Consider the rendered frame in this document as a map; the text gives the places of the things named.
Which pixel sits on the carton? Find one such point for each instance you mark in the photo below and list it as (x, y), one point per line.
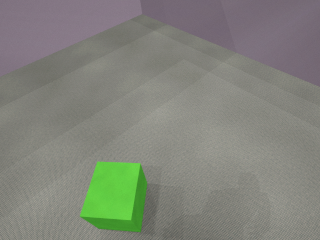
(116, 197)

